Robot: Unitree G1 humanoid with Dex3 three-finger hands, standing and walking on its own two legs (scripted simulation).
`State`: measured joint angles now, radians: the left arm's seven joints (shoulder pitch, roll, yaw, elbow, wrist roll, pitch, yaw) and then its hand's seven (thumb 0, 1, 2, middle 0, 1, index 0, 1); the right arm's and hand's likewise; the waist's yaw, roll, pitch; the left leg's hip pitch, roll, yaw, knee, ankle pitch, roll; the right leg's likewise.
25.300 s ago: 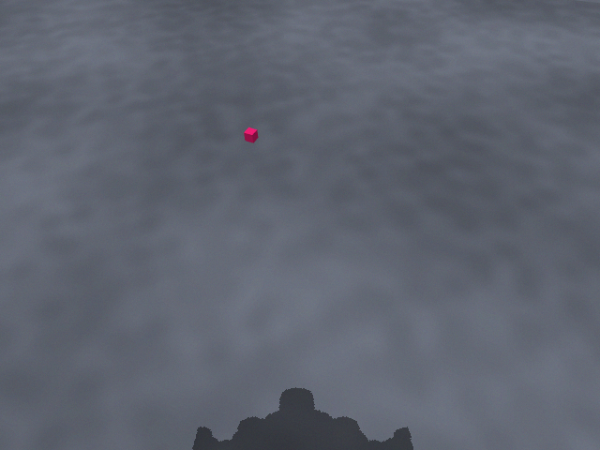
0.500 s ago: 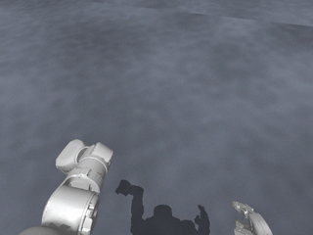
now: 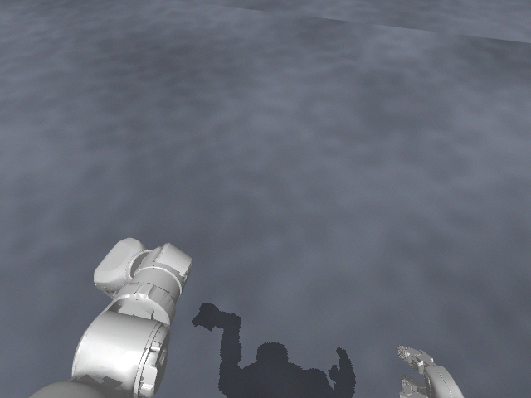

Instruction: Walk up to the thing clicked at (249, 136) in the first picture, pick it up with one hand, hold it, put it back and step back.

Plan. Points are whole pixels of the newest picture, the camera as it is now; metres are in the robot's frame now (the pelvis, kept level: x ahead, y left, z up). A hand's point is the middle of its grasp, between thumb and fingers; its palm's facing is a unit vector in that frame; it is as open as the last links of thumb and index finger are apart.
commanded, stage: crouch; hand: left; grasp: from above
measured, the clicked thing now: (146, 286) +0.32 +0.24 -0.08
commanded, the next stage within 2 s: lower in 1.86 s
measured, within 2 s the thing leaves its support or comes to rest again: neither
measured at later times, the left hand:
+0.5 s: hand (169, 317) +0.32 +0.24 -0.22, palm faces -0.17 -0.40 -0.90, open 8.1 cm
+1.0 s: hand (195, 317) +0.39 +0.23 -0.45, palm faces -0.11 -0.44 -0.89, open 7.8 cm
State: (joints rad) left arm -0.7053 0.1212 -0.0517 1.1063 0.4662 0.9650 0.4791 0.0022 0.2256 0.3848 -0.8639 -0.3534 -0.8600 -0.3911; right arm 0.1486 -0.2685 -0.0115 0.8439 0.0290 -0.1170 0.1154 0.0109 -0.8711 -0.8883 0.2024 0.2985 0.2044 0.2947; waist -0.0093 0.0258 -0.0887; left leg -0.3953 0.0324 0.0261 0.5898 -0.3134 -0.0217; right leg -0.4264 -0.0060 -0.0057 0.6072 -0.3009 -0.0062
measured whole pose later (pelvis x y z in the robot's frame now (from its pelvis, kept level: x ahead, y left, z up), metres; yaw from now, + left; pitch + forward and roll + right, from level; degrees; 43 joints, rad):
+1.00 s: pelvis -0.09 +0.01 -0.32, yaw -3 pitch +40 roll -4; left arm -1.26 0.55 0.35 1.61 0.56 0.59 0.70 0.09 0.32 0.27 -1.13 -0.30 -0.91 -0.29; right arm 0.14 -0.25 -0.01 0.91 -0.09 -0.16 0.23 0.00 -0.90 -0.90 0.20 0.30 0.20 0.29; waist -0.26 0.06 -0.15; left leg -2.05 0.06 -0.06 2.02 -0.67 -0.02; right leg -2.05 0.01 -0.05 1.96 -0.60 0.00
